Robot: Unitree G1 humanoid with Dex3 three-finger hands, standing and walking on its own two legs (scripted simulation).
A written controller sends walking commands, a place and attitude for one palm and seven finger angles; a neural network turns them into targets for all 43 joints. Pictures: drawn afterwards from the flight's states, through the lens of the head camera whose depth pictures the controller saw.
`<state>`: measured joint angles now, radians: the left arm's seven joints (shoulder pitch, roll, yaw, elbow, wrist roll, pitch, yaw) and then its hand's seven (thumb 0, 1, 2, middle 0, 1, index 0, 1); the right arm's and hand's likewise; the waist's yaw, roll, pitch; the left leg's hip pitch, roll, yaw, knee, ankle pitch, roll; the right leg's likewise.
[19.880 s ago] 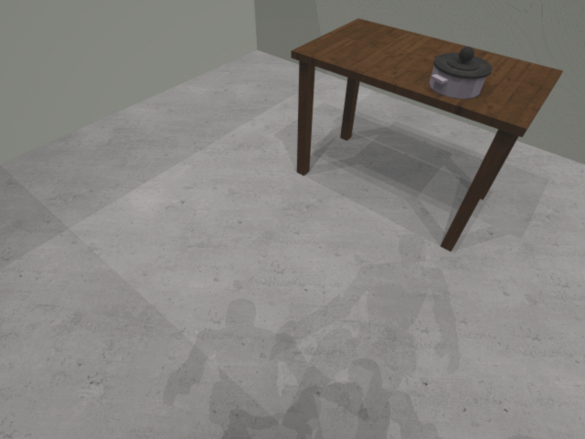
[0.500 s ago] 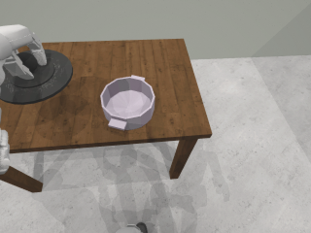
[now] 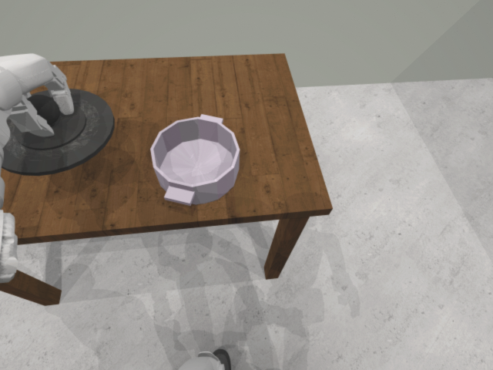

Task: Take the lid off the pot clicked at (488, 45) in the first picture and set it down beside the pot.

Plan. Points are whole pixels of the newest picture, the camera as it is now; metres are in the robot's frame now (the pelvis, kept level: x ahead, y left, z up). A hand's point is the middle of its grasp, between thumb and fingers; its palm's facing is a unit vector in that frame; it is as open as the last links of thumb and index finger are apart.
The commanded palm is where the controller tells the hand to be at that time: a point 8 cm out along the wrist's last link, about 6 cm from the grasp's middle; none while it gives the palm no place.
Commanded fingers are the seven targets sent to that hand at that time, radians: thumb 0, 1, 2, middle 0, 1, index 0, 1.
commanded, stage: lower the lid onto the table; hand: left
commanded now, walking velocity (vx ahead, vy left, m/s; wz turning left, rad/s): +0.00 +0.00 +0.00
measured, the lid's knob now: (42, 110) +0.49 +0.32 +0.11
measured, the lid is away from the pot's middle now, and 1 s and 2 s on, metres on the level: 0.23 0.23 0.24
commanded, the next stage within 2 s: none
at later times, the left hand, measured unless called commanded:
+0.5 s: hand (44, 127) +0.47 +0.31 +0.10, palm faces -0.45 -0.10 -0.89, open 6.9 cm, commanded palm +0.52 +0.32 +0.16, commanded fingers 0.00 0.85 0.62 -0.93 -1.09 -0.90 -1.08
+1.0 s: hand (50, 142) +0.46 +0.32 +0.07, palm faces -0.47 -0.10 -0.88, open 6.9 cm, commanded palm +0.52 +0.32 +0.12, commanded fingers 0.00 0.85 0.62 -0.93 -1.09 -0.90 -1.08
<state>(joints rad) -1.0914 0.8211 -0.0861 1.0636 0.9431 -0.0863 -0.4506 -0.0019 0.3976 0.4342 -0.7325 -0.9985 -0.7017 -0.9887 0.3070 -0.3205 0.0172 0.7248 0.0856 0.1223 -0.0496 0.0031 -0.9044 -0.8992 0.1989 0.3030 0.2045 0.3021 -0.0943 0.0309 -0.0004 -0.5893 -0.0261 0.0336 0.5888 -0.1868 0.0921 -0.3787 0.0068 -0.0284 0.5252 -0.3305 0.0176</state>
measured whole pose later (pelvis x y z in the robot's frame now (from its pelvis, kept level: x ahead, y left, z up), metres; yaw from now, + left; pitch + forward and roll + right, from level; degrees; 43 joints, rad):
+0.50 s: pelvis +0.00 -0.01 -0.01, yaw -1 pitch +13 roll -3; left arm -1.04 0.84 -0.05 1.10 0.96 -0.11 -0.42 0.00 0.40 0.43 -0.73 -1.00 -0.70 -0.99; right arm 0.33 -0.32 0.02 0.72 0.08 0.13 -0.05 0.00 -0.90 -0.90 0.20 0.30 0.20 0.30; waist -0.11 0.04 -0.02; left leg -0.65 -0.01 0.03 0.64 -0.21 0.08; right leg -0.44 0.02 -0.02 0.57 -0.35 0.01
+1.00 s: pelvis +0.00 +0.00 -0.01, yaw -1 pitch +15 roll -4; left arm -1.00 0.86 -0.02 1.10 0.97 -0.17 -0.38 0.00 0.40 0.43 -0.73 -1.00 -0.70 -0.99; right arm 0.33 -0.32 0.02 0.72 0.08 0.13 -0.07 0.00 -0.90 -0.90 0.20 0.30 0.20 0.30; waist -0.12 0.03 -0.03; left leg -0.73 0.00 0.03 0.71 -0.23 0.09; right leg -0.52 0.03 -0.03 0.63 -0.37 0.01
